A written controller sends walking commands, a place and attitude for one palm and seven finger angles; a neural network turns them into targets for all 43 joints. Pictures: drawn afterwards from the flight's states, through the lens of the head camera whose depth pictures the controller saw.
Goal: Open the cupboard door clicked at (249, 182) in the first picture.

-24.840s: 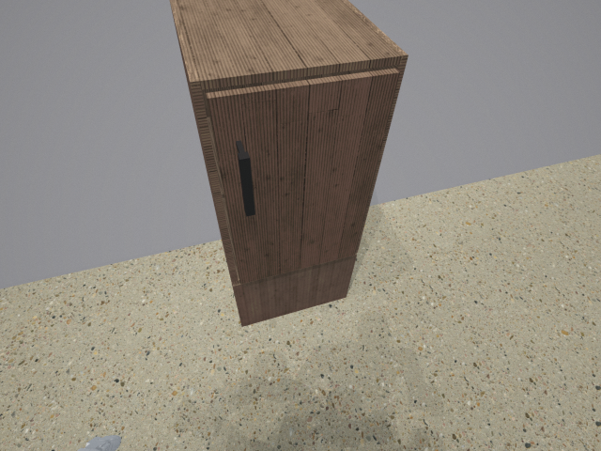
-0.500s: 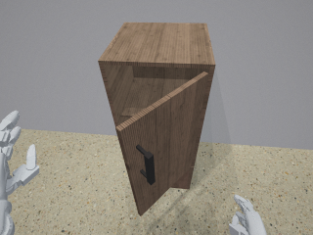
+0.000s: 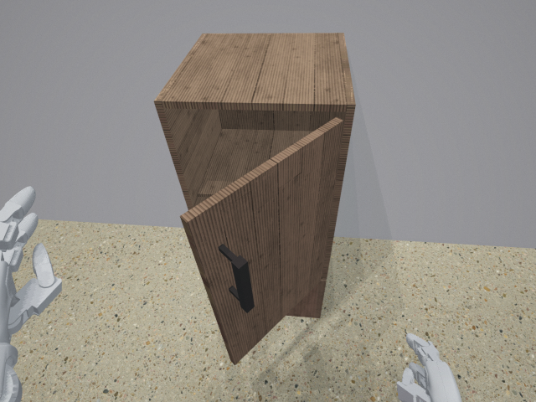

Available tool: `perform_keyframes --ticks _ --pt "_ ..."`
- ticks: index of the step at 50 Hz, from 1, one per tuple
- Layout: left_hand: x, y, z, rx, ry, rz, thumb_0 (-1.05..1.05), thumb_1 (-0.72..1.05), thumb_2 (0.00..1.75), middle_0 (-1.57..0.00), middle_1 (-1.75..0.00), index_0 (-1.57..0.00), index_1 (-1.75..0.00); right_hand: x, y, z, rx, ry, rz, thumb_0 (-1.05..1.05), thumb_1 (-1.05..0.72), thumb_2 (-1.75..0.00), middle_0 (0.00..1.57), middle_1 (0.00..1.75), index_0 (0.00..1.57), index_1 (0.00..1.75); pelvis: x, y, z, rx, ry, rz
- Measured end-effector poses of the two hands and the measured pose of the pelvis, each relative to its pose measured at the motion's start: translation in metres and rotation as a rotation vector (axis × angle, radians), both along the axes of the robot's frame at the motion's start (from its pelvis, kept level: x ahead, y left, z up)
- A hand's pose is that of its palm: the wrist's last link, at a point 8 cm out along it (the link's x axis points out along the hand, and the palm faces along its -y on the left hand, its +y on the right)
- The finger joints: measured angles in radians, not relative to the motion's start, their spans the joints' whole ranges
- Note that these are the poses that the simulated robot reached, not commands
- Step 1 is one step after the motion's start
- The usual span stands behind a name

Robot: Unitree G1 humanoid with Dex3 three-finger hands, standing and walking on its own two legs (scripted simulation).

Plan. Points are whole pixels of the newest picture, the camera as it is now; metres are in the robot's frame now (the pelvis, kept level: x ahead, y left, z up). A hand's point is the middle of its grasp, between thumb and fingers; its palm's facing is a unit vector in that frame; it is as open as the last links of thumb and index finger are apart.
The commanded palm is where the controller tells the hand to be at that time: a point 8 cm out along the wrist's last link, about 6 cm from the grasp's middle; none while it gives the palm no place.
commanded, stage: step back with the hand held close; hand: left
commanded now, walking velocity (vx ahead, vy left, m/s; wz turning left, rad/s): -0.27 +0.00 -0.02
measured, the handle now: (236, 279) +0.33 +0.10 -0.03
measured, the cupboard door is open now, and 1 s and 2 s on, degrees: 50 50 50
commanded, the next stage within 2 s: stop stepping back and stand still in 1.02 s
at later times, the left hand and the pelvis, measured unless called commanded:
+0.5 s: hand out of the picture +0.14 +0.29 +0.16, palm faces +0.36 -0.79 -0.50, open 7.4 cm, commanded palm +0.07 +0.34 +0.17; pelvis -0.07 +0.04 +0.00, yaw -1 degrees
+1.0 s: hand out of the picture +0.04 +0.33 +0.17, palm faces +0.52 -0.74 -0.42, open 7.4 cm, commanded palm -0.03 +0.35 +0.17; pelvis -0.16 +0.04 -0.01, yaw +3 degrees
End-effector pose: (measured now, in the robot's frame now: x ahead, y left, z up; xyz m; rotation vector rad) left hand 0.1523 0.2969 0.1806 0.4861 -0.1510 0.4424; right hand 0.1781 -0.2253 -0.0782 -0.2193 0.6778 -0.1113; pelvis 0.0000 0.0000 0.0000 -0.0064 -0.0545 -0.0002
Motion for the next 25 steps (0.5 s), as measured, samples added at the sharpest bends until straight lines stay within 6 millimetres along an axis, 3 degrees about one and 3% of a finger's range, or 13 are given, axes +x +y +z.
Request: perform_keyframes --ticks 4,12,25 --pt "0.001 0.003 0.006 0.062 0.01 -0.032 0.01 0.89 0.9 -0.21 -0.3 -0.21 -0.31 -0.006 -0.004 0.0 -0.002 0.033 -0.032 0.01 -0.9 -0.9 0.2 0.3 0.2 0.3 -0.006 0.003 0.0 -0.006 0.025 0.0" --pt "-0.011 0.009 -0.004 0.082 0.112 -0.081 0.01 0.89 0.9 -0.21 -0.3 -0.21 -0.31 -0.034 -0.006 -0.003 -0.012 0.087 -0.106 0.01 -0.91 -0.9 0.2 0.3 0.2 0.3 -0.023 0.016 0.0 -0.007 0.046 -0.022" --pt "-0.056 0.034 -0.002 0.091 0.021 -0.095 0.01 0.89 0.89 -0.21 -0.3 -0.21 -0.31 -0.089 0.021 0.0 -0.033 0.083 -0.103 0.01 -0.9 -0.9 0.2 0.3 0.2 0.3 -0.07 0.038 -0.005 -0.033 0.036 -0.018"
